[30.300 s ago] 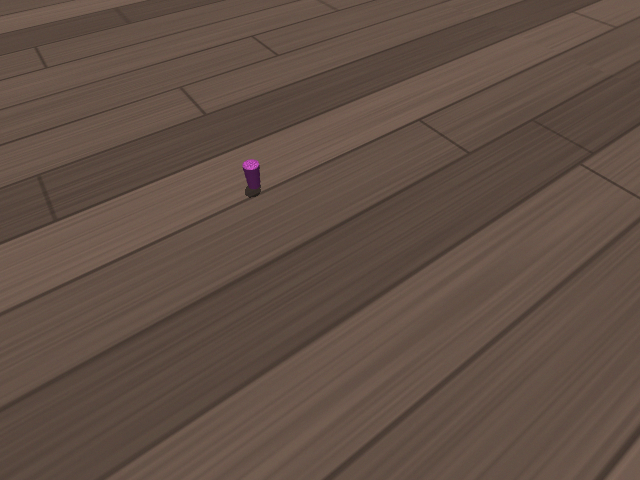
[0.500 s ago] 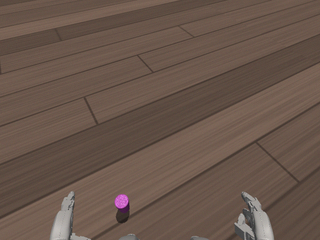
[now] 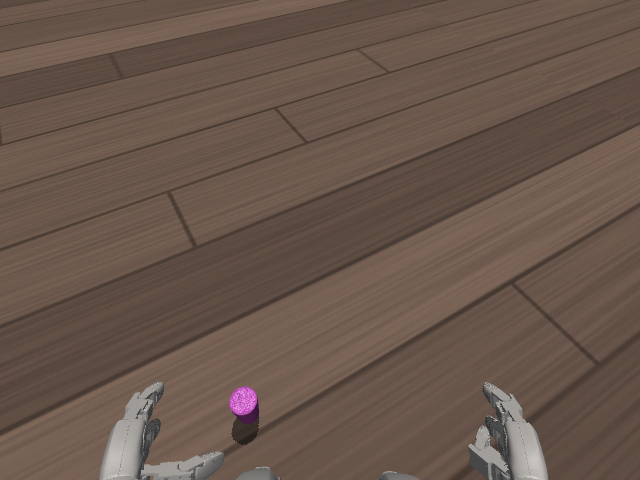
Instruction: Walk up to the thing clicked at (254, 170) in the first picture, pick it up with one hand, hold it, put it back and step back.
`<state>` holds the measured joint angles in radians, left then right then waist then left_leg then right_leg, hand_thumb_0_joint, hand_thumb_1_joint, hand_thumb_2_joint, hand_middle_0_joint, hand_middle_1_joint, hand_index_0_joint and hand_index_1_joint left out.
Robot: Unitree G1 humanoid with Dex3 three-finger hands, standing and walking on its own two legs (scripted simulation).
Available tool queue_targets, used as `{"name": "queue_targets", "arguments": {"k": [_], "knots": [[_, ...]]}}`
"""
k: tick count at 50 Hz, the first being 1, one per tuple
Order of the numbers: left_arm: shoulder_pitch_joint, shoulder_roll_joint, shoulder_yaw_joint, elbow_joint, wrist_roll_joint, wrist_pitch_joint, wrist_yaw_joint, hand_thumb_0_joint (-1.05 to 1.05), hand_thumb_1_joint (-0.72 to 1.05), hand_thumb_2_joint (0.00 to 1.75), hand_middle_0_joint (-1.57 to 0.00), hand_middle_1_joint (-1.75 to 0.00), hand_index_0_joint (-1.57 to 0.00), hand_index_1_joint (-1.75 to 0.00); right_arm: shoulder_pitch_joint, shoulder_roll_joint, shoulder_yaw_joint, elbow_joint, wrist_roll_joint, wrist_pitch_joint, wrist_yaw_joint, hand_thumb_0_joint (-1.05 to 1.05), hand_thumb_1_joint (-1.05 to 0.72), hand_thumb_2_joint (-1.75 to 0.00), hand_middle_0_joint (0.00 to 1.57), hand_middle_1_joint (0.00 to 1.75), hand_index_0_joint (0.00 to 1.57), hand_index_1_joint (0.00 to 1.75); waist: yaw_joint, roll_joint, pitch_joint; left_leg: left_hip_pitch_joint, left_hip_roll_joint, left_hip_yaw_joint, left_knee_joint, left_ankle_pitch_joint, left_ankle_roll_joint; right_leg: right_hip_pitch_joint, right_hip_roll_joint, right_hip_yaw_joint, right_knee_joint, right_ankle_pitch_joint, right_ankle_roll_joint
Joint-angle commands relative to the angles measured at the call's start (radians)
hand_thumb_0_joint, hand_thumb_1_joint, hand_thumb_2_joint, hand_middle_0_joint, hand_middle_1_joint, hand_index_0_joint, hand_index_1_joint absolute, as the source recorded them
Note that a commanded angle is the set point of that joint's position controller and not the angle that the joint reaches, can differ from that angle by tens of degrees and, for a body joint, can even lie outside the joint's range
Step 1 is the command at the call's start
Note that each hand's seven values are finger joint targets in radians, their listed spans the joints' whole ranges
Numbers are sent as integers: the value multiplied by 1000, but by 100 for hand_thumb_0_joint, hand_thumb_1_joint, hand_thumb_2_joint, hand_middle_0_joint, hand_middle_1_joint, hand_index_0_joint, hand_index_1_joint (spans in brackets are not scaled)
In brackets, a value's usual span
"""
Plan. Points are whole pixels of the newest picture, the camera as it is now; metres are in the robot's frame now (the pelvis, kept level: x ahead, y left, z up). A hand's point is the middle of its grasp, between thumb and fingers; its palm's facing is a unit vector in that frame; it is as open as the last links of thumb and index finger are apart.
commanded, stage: stand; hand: left
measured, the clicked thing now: (246, 407) +0.40 +0.20 -0.66
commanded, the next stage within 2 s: none
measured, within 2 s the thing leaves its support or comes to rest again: neither
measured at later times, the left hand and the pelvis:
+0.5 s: hand out of the picture +0.08 +0.25 -0.11, palm faces -0.02 -0.94 -0.34, open 7.4 cm; pelvis +0.00 +0.01 +0.04, yaw -1 degrees
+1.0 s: hand out of the picture +0.02 +0.25 -0.10, palm faces -0.03 -0.93 -0.35, open 7.4 cm; pelvis -0.02 +0.01 +0.05, yaw -1 degrees
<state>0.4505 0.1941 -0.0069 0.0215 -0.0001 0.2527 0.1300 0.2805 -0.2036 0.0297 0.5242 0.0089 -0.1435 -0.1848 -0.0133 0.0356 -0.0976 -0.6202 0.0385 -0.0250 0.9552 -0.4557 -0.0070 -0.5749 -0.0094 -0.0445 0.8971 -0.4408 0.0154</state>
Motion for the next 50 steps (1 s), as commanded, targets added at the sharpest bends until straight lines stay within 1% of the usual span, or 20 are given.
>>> {"name": "queue_targets", "arguments": {"k": [1,2,3,4,7,9,13,14,16,20,22,27,30,32,34,38,42,46,47,50], "knots": [[-19,99,53,-193,4,-53,15,0,72,90,-20,-30,-20,-30,-64,-122,-53,-159,-6,-61,-7,0,-90,-90,20,30,20,30,0,12,-98,92,-21,8,-181,171,6,41,31,-29,-132,149,-22],[-192,247,99,158,89,-160,-37,0,80,90,-20,-30,-20,-30,-126,-272,-97,57,-119,16,53,0,-90,-90,20,30,20,30,32,-50,40,156,33,-61,-220,324,52,122,-49,78,-136,230,-81],[-150,254,108,255,101,-204,-60,0,88,90,-20,-30,-20,-30,-102,-268,-107,87,-127,49,87,0,-90,-90,20,30,20,30,31,-83,-34,191,26,-24,-189,340,69,162,-64,92,-154,259,-101],[-163,254,103,286,99,-229,-72,0,90,90,-20,-30,-20,-30,-100,-254,-104,94,-123,63,101,0,-90,-90,20,30,20,30,24,-90,-31,202,21,-21,-192,343,79,160,-66,109,-156,274,-108],[-201,258,83,379,64,-271,-99,0,90,90,-20,-30,-20,-30,-115,-238,-101,120,-77,77,147,0,-90,-90,20,30,20,30,21,-53,-14,221,6,-30,-258,190,78,176,-80,129,-207,183,-99],[-211,274,83,453,51,-280,-105,0,90,90,-20,-30,-20,-30,-125,-250,-111,149,-59,80,159,0,-90,-90,20,30,20,30,26,-59,-20,261,6,-34,-272,193,67,180,-82,130,-241,195,-94],[-263,284,82,577,47,-289,-104,0,90,90,-20,-30,-20,-30,-141,-245,-110,215,-64,93,171,0,-90,-90,20,30,20,30,20,-20,18,271,16,-55,-353,140,69,207,-81,125,-286,158,-73],[-258,287,80,605,46,-291,-102,0,90,90,-20,-30,-20,-30,-157,-250,-112,228,-65,95,171,0,-90,-90,20,30,20,30,27,-21,31,284,17,-53,-360,157,67,212,-84,128,-305,173,-72],[-261,295,78,657,44,-298,-99,0,90,90,-20,-30,-20,-30,-144,-251,-112,260,-60,96,170,0,-90,-90,20,30,20,30,21,-35,13,335,22,-48,-364,266,61,248,-91,126,-309,287,-69],[-264,300,71,750,34,-296,-93,0,90,90,-20,-30,-20,-30,-129,-261,-110,327,-52,103,166,0,-90,-90,20,30,20,30,20,-44,18,386,32,-52,-407,370,53,310,-100,121,-341,390,-65],[-262,305,67,795,29,-294,-91,0,90,90,-20,-30,-20,-30,-125,-269,-107,358,-48,108,164,0,-90,-90,20,30,20,30,21,-45,28,399,36,-51,-433,381,50,342,-105,121,-375,407,-62],[-287,302,56,887,26,-279,-91,0,90,90,-20,-30,-20,-30,-157,-291,-97,419,-46,117,163,0,-90,-90,20,30,20,30,30,-5,114,365,59,-87,-580,223,45,374,-89,109,-455,247,-44],[-293,309,52,931,24,-278,-97,0,90,90,-20,-30,-20,-30,-149,-302,-95,454,-42,118,164,0,-90,-90,20,30,20,30,23,-9,139,378,61,-90,-637,170,36,381,-88,113,-491,209,-40],[-292,309,50,954,24,-281,-101,0,90,90,-20,-30,-20,-30,-152,-307,-95,471,-41,115,165,0,-90,-90,20,30,20,30,25,-3,123,406,64,-91,-651,188,36,404,-94,111,-509,243,-36],[-296,312,48,976,26,-281,-102,0,90,90,-20,-30,-20,-30,-170,-310,-95,483,-40,117,167,0,-90,-90,20,30,20,30,27,-4,152,392,67,-97,-679,135,31,392,-87,107,-522,203,-31],[-309,315,47,1007,28,-284,-104,0,90,90,-20,-30,-20,-30,-171,-311,-95,508,-38,119,169,0,-90,-90,20,30,20,30,24,-22,141,400,63,-89,-692,121,29,411,-94,115,-552,189,-29],[-315,314,42,1030,28,-286,-105,0,90,90,-20,-30,-20,-30,-185,-302,-93,525,-35,117,172,0,-90,-90,20,30,20,30,22,-36,121,458,65,-76,-683,187,26,396,-105,124,-573,217,-28],[-323,325,42,1044,26,-281,-107,0,90,90,-20,-30,-20,-30,-182,-312,-94,543,-35,123,173,0,-90,-90,20,30,20,30,19,-30,157,427,63,-77,-710,90,22,368,-96,127,-589,135,-26],[-320,324,41,1047,25,-282,-106,0,90,90,-20,-30,-20,-30,-190,-309,-94,544,-34,124,174,0,-90,-90,20,30,20,30,21,-33,148,440,64,-71,-697,124,24,376,-102,131,-593,151,-29],[-321,341,42,1057,27,-281,-106,0,90,90,-20,-30,-20,-30,-174,-307,-94,552,-33,131,179,0,-90,-90,20,30,20,30,12,-71,179,433,50,-62,-685,81,22,319,-103,152,-635,22,-27]]}}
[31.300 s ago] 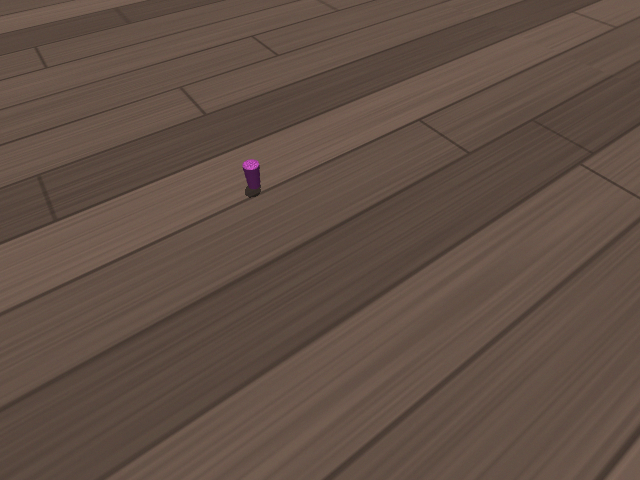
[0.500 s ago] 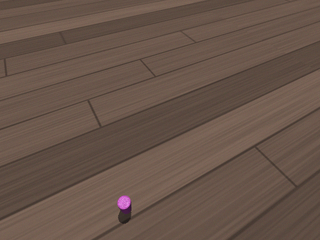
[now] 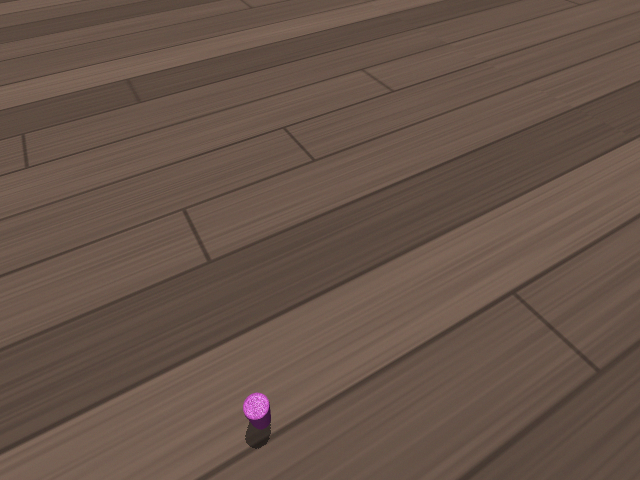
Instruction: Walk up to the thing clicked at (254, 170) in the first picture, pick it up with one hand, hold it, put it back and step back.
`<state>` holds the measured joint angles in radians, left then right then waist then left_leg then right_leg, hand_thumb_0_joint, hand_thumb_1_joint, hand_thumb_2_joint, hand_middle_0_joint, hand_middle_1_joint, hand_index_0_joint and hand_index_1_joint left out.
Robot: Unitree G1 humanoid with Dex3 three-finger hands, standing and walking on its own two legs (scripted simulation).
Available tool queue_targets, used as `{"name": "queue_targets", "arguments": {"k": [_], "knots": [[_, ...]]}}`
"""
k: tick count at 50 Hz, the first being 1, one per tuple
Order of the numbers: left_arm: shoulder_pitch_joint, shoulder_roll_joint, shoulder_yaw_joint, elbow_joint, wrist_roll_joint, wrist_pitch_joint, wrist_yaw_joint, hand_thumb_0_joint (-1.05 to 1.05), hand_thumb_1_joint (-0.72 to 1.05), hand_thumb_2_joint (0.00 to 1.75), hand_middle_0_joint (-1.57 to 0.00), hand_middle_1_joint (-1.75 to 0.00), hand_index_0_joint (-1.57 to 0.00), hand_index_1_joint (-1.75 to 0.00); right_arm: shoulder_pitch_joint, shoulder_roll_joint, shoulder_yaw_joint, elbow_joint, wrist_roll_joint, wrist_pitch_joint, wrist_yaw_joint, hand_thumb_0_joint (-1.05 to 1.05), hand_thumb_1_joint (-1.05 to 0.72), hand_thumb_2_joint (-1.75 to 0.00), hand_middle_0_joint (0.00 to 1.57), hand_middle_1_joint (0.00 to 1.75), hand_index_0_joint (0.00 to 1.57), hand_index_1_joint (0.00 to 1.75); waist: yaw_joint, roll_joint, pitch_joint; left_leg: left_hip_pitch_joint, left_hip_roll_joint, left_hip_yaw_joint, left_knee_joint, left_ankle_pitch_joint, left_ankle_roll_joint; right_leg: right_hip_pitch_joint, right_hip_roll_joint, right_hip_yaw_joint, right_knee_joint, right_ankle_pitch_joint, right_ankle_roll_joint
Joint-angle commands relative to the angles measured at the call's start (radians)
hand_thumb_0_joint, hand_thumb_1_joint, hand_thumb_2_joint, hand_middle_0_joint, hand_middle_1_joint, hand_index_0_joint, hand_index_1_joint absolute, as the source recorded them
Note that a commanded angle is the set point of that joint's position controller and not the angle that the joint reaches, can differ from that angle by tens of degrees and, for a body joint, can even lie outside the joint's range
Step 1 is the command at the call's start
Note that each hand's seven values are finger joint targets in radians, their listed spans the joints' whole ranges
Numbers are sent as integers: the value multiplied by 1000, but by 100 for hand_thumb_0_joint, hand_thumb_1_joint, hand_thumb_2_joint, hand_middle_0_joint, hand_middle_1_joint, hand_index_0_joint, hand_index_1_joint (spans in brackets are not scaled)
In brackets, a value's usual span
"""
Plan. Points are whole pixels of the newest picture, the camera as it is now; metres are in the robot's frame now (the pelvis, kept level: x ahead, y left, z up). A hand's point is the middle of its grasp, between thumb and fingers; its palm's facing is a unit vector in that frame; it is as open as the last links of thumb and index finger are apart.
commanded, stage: stand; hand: left
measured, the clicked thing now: (258, 413) +0.42 +0.20 -0.72
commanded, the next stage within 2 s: step back in 1.22 s
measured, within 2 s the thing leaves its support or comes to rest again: neither
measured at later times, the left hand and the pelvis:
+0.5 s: hand out of the picture +0.09 +0.23 -0.16, palm faces -0.04 -0.94 -0.33, open 7.4 cm; pelvis +0.02 -0.01 +0.00, yaw -1 degrees
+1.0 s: hand out of the picture +0.11 +0.24 -0.15, palm faces -0.04 -0.94 -0.34, open 7.4 cm; pelvis +0.03 -0.01 +0.00, yaw -1 degrees
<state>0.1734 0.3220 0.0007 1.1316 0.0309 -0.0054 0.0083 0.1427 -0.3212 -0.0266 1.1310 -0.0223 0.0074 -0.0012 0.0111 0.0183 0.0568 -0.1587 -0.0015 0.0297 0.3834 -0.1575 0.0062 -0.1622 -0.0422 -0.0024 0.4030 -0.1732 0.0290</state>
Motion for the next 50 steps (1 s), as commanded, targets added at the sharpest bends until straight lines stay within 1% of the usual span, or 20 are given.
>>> {"name": "queue_targets", "arguments": {"k": [1,6,7,8,9,14,20,25,26,27,28,30,34,39,42,44,45,47,49,50], "knots": [[-45,212,33,-54,-6,-24,15,0,90,90,-20,-30,-20,-30,-33,-189,-38,-53,-2,-22,-4,0,-90,-90,20,30,20,30,-14,-46,5,7,94,-112,-103,-179,10,-93,-80,119,-141,-217,-48],[-60,219,37,-49,-13,-33,16,0,90,90,-20,-30,-20,-30,-37,-190,-32,-45,1,-27,-4,0,-90,-90,20,30,20,30,-16,-38,-51,42,104,-101,-89,-57,13,-41,-90,123,-128,-78,-46],[-58,212,35,-45,-12,-32,16,0,90,90,-20,-30,-20,-30,-43,-191,-31,-45,1,-27,-5,0,-90,-90,20,30,20,30,-14,-36,-50,47,107,-102,-90,-41,12,-38,-86,114,-122,-58,-47],[-63,211,35,-46,-13,-34,17,0,90,90,-20,-30,-20,-30,-44,-199,-30,-44,1,-29,-6,0,-90,-90,20,30,20,30,-15,-13,-66,45,112,-101,-89,-20,15,-12,-88,111,-116,0,-45],[-62,211,35,-43,-12,-34,17,0,90,90,-20,-30,-20,-30,-44,-192,-27,-41,4,-30,-6,0,-90,-90,20,30,20,30,-11,-30,-58,32,112,-101,-92,-4,13,1,-87,105,-107,12,-45],[-67,208,34,-32,-16,-25,15,0,90,90,-20,-30,-20,-30,-41,-200,-22,-29,4,-27,-9,0,-90,-90,20,30,20,30,-11,-30,-16,5,113,-103,-119,-53,11,-6,-78,103,-115,-35,-43],[-77,207,35,-31,-15,-26,12,0,90,90,-20,-30,-20,-30,-47,-205,-20,-25,6,-31,-9,0,-90,-90,20,30,20,30,-13,-17,-47,39,119,-96,-108,11,7,15,-83,101,-116,25,-44],[-93,212,38,-34,-17,-23,10,0,90,90,-20,-30,-20,-30,-54,-212,-21,-23,6,-34,-10,0,-90,-90,20,30,20,30,-14,-11,-38,25,120,-95,-126,-11,2,21,-79,101,-121,25,-42],[-91,207,37,-36,-16,-24,9,0,90,90,-20,-30,-20,-30,-64,-215,-21,-27,4,-36,-10,0,-90,-90,20,30,20,30,-11,-6,-62,51,125,-92,-118,26,3,27,-84,99,-114,65,-43],[-96,209,38,-36,-16,-24,9,0,90,90,-20,-30,-20,-30,-62,-209,-20,-25,6,-36,-11,0,-90,-90,20,30,20,30,-13,-15,-64,55,127,-95,-120,40,3,28,-83,97,-110,70,-43],[-96,206,37,-36,-16,-24,8,0,90,90,-20,-30,-20,-30,-57,-213,-19,-22,6,-36,-11,0,-90,-90,20,30,20,30,-12,-14,-54,45,126,-94,-123,18,2,23,-80,96,-118,57,-39],[-103,208,38,-37,-15,-26,10,0,90,90,-20,-30,-20,-30,-62,-209,-21,-23,6,-36,-11,0,-90,-90,20,30,20,30,-15,-40,-82,76,131,-92,-111,80,3,37,-85,94,-109,116,-40],[-110,206,38,-41,-17,-26,11,0,90,90,-20,-30,-20,-30,-62,-214,-23,-22,7,-35,-12,0,-90,-90,20,30,20,30,-18,-34,-97,91,134,-83,-100,124,4,52,-87,90,-102,170,-39],[-112,209,39,-39,-19,-24,10,0,90,90,-20,-30,-20,-30,-72,-216,-20,-21,5,-32,-11,0,-90,-90,20,30,20,30,-15,-16,-65,61,131,-81,-119,60,3,42,-86,95,-119,116,-37],[-115,214,42,-41,-17,-24,10,0,90,90,-20,-30,-20,-30,-76,-216,-21,-26,7,-34,-11,0,-90,-90,20,30,20,30,-18,-19,-83,80,134,-80,-116,92,2,50,-86,93,-115,149,-38],[-116,222,42,-38,-19,-24,10,0,90,90,-20,-30,-20,-30,-70,-205,-17,-22,6,-34,-11,0,-90,-90,20,30,20,30,-17,-32,-60,69,135,-85,-132,70,0,38,-85,93,-120,98,-38],[-114,214,42,-43,-18,-25,10,0,90,90,-20,-30,-20,-30,-78,-225,-23,-26,6,-35,-12,0,-90,-90,20,30,20,30,-16,-12,-90,94,138,-81,-117,100,5,48,-88,97,-117,146,-39],[-113,214,41,-44,-19,-26,9,0,90,90,-20,-30,-20,-30,-83,-219,-21,-27,7,-36,-12,0,-90,-90,20,30,20,30,-14,-16,-95,102,138,-81,-112,133,3,49,-87,90,-109,172,-38],[-121,220,43,-41,-19,-24,9,0,90,90,-20,-30,-20,-30,-72,-210,-20,-26,6,-35,-11,0,-90,-90,20,30,20,30,-22,-32,-71,85,136,-81,-128,83,0,35,-84,93,-115,118,-39],[-110,213,41,-43,-19,-25,8,0,90,90,-20,-30,-20,-30,-79,-227,-23,-27,6,-35,-12,0,-90,-90,20,30,20,30,-15,-9,-89,104,139,-78,-115,100,4,38,-87,97,-120,145,-38]]}}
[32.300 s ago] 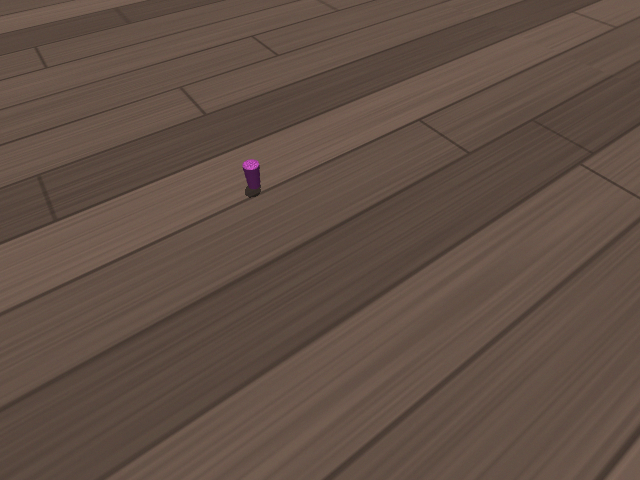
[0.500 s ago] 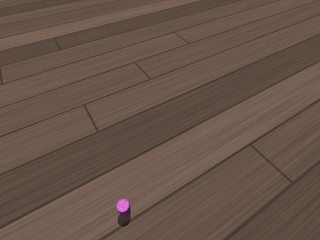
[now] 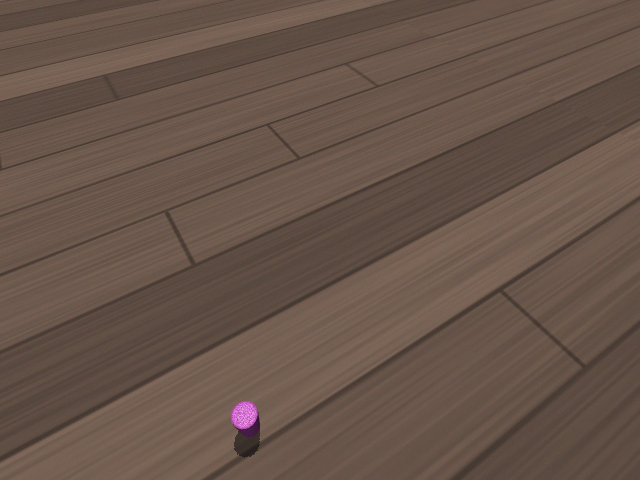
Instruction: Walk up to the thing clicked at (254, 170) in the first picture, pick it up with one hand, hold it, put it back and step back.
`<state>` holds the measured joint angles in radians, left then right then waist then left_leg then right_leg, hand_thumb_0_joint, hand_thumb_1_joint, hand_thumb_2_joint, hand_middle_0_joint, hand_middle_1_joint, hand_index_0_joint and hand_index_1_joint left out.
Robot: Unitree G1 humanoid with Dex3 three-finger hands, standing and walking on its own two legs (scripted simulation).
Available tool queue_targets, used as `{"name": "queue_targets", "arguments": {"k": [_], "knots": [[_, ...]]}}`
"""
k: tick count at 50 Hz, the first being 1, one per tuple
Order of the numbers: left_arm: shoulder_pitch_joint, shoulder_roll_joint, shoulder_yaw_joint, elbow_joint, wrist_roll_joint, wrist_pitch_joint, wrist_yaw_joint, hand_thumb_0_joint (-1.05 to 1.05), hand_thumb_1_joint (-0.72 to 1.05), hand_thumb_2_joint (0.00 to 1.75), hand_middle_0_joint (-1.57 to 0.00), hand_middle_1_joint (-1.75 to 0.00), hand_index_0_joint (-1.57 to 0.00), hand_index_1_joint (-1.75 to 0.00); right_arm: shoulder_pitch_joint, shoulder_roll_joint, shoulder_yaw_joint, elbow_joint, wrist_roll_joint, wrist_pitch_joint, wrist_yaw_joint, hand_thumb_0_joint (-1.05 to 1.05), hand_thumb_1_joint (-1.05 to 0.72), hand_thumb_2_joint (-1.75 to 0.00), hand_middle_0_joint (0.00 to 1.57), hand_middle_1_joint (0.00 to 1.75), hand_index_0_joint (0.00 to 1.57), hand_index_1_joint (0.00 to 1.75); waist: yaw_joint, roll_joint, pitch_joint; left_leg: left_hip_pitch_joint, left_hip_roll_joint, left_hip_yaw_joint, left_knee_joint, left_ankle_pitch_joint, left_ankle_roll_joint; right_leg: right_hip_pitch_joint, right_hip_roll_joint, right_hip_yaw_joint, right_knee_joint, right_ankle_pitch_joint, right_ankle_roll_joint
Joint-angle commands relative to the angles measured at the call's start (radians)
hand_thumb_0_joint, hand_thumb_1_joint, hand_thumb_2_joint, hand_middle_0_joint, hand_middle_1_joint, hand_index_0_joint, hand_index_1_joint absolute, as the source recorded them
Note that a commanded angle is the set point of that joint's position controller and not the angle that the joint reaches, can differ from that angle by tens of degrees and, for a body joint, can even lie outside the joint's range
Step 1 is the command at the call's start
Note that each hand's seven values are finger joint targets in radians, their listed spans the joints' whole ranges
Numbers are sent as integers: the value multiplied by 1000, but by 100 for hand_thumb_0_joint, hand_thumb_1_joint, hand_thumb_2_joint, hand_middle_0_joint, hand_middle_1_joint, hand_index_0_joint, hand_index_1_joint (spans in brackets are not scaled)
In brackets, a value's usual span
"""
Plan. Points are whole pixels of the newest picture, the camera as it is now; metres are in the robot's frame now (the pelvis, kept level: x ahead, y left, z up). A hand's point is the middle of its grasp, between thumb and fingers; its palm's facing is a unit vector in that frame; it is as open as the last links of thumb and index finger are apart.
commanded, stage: stand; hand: left
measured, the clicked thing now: (247, 421) +0.38 +0.22 -0.72
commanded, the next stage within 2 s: step back in 0.22 s
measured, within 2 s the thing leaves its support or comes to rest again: neither
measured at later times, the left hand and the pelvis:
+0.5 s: hand out of the picture +0.07 +0.27 -0.17, palm faces -0.05 -0.92 -0.39, open 7.4 cm; pelvis -0.04 +0.01 -0.02, yaw +0 degrees
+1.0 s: hand out of the picture +0.00 +0.29 -0.18, palm faces -0.12 -0.92 -0.38, open 7.4 cm; pelvis -0.13 +0.04 -0.03, yaw -5 degrees
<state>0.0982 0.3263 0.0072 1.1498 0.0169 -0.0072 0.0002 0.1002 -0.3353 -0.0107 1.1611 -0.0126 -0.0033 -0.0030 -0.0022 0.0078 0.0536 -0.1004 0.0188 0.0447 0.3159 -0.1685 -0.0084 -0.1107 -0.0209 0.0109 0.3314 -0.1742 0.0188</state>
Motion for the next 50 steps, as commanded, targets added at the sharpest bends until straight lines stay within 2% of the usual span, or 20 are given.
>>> {"name": "queue_targets", "arguments": {"k": [1,10,11,15,21,23,25,27,28,29,30,31,32,33,35,38,40,45,48,50], "knots": [[-35,210,33,-61,-5,-23,15,0,90,90,-20,-30,-20,-30,-39,-204,-38,-57,-2,-24,-9,0,-90,-90,20,30,20,30,-4,-11,-78,42,119,-97,-50,115,16,-17,-105,76,-46,142,-28],[-34,216,33,-67,-5,-23,14,0,90,90,-20,-30,-20,-30,-34,-206,-39,-56,-2,-23,-5,0,-90,-90,20,30,20,30,-6,0,-65,19,116,-92,-63,57,16,-19,-104,88,-59,103,-32],[-27,292,75,-101,-22,-11,17,0,90,90,-20,-30,-20,-30,-61,-263,-60,-83,3,-5,-3,0,-90,-90,20,30,20,30,-3,-25,40,-58,102,-119,36,199,35,-107,-90,102,30,275,-40],[8,274,81,-158,-21,0,22,0,90,90,-20,-30,-20,-30,-29,-252,-69,-129,17,9,-2,0,-90,-90,20,30,20,30,-12,-15,-87,-37,106,-102,120,242,63,-87,-87,95,111,293,-77],[-15,311,94,-238,-7,16,20,0,90,90,-20,-30,-20,-30,-13,-234,-81,-187,12,33,2,0,-90,-90,20,30,20,30,-10,-92,-158,-91,10,-61,334,30,53,-151,-185,208,100,280,-179],[-43,344,104,-266,5,21,23,0,90,90,-20,-30,-20,-30,13,-222,-86,-197,9,44,5,0,-90,-90,20,30,20,30,-9,-198,-132,-128,-66,-30,493,-212,38,-194,-277,295,51,281,-252],[-88,359,110,-304,21,22,22,0,90,90,-20,-30,-20,-30,87,-221,-90,-200,3,53,13,0,-90,-90,20,30,20,30,-28,-257,-124,-138,-62,-71,606,-390,45,-248,-322,305,62,273,-296],[-142,327,103,-333,16,28,23,0,90,90,-20,-30,-20,-30,141,-231,-96,-194,11,44,15,0,-90,-90,20,30,20,30,-59,-235,-135,-92,-44,-73,503,-294,54,-268,-260,222,143,252,-237],[-145,306,96,-343,14,32,26,0,90,90,-20,-30,-20,-30,150,-244,-99,-197,10,36,11,0,-90,-90,20,30,20,30,-68,-178,-139,-94,-17,-83,353,-131,60,-243,-196,178,226,209,-183],[-130,269,86,-352,6,39,26,0,90,90,-20,-30,-20,-30,137,-288,-108,-210,-5,25,4,0,-90,-90,20,30,20,30,-67,-4,-121,-112,102,-214,150,116,86,-261,-72,110,389,88,-109],[-121,223,81,-364,-2,41,32,0,90,90,-20,-30,-20,-30,107,-366,-124,-223,-17,18,0,0,-90,-90,20,30,20,30,-55,200,-83,-53,245,-443,51,356,128,-406,109,57,559,-176,-51],[-92,227,88,-353,3,49,40,0,90,90,-20,-30,-20,-30,109,-370,-126,-235,-30,10,-8,0,-90,-90,20,30,20,30,-35,153,-84,-16,302,-491,68,458,180,-451,134,147,663,-410,-52],[-34,227,81,-345,-1,54,38,0,90,90,-20,-30,-20,-30,101,-330,-117,-240,-29,7,-12,0,-90,-90,20,30,20,30,-4,61,-85,17,273,-373,123,635,168,-449,121,162,727,-406,-52],[-9,210,78,-348,-2,52,43,0,90,90,-20,-30,-20,-30,80,-362,-119,-265,-26,9,-17,0,-90,-90,20,30,20,30,-21,163,-107,24,303,-427,120,688,157,-483,142,189,762,-430,-50],[-44,247,94,-332,-1,56,48,0,90,90,-20,-30,-20,-30,17,-334,-120,-290,-27,4,-30,0,-90,-90,20,30,20,30,-20,178,-72,-69,273,-396,95,512,165,-421,126,222,841,-372,-47],[30,249,102,-334,-3,56,37,0,90,90,-20,-30,-20,-30,-4,-279,-103,-315,-20,2,-39,0,-90,-90,20,30,20,30,21,127,-84,15,187,-259,163,508,157,-447,129,195,857,-269,-31],[25,246,108,-345,2,49,34,0,90,90,-20,-30,-20,-30,52,-264,-107,-315,-12,0,-40,0,-90,-90,20,30,20,30,-3,94,-102,82,184,-257,174,531,146,-441,126,178,800,-267,-12],[0,231,110,-387,4,42,29,0,90,90,-20,-30,-20,-30,116,-293,-118,-327,-11,2,-41,0,-90,-90,20,30,20,30,-51,97,-127,147,237,-289,196,502,208,-395,82,132,593,-319,-1],[52,223,114,-368,6,40,21,0,90,90,-20,-30,-20,-30,64,-307,-119,-347,-11,9,-34,0,-90,-90,20,30,20,30,-24,127,-137,43,251,-293,186,340,222,-266,44,68,414,-286,-14],[100,218,117,-344,13,33,17,0,90,90,-20,-30,-20,-30,31,-307,-117,-354,-7,15,-30,0,-90,-90,20,30,20,30,2,108,-139,-43,228,-266,221,259,188,-148,46,42,241,-171,-33]]}}
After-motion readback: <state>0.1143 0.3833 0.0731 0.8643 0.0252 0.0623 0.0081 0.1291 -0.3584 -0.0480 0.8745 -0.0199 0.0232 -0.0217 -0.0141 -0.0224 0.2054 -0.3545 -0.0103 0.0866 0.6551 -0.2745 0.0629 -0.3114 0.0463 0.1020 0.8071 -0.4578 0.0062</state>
